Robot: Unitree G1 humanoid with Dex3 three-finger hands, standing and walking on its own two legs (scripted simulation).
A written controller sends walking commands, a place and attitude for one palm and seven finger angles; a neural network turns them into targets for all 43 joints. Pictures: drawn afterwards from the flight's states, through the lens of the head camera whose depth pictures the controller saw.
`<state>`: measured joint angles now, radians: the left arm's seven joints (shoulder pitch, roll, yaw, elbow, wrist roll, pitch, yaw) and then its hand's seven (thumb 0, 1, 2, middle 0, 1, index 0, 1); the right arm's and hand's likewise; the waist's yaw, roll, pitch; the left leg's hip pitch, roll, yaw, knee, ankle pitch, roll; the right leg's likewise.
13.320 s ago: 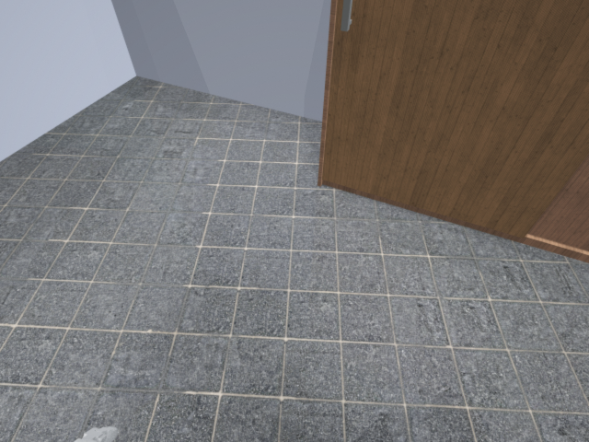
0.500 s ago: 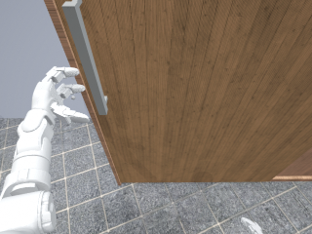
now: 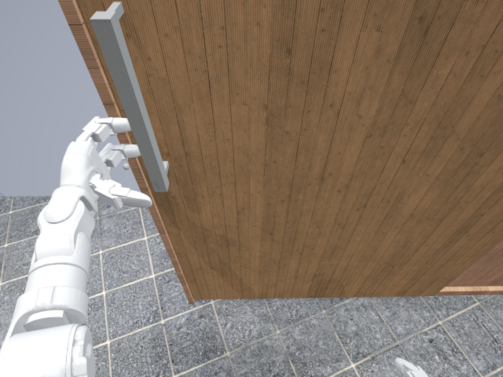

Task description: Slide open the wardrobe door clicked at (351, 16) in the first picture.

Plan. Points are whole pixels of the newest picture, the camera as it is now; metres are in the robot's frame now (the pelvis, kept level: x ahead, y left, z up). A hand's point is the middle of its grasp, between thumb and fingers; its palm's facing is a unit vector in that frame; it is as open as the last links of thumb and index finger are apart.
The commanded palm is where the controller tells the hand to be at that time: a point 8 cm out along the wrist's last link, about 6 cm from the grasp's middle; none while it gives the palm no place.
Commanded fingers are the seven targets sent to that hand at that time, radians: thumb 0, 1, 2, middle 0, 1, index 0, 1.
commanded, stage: feel for the door with the fingertips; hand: left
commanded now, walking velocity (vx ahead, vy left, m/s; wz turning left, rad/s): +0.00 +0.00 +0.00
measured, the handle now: (143, 114) +0.47 +0.19 +0.18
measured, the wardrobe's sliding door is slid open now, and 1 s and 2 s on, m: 0.00 0.00 0.00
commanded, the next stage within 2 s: slide the fingers in behind the handle in 0.58 s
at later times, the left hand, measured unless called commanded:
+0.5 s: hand (129, 157) +0.41 +0.21 +0.14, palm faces +0.05 -1.00 -0.01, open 14.0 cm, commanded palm +0.39 +0.26 +0.14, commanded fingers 0.00 -0.50 0.30 -0.30 -1.20 -0.30 -1.20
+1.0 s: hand (129, 156) +0.42 +0.21 +0.13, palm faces +0.05 -1.00 +0.01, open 13.9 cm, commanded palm +0.39 +0.26 +0.14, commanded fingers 0.00 -0.50 0.30 -0.30 -1.20 -0.30 -1.20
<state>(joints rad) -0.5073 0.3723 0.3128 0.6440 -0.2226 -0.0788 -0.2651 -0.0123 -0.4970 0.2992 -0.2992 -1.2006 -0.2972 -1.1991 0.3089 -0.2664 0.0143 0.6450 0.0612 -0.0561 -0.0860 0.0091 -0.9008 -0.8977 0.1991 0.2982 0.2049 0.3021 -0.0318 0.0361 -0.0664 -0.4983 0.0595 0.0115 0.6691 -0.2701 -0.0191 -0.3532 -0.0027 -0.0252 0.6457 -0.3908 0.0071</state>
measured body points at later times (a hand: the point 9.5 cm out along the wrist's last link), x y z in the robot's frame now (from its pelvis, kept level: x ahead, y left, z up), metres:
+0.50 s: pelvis +0.00 +0.00 +0.00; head +0.02 -0.01 +0.45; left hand +0.40 +0.26 +0.14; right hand +0.09 -0.26 -0.11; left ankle +0.04 +0.13 -0.72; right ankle -0.04 -0.13 -0.72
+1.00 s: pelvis -0.01 +0.01 +0.00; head +0.02 +0.01 +0.45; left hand +0.41 +0.27 +0.14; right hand +0.07 -0.26 -0.12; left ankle +0.04 +0.13 -0.72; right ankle -0.04 -0.12 -0.72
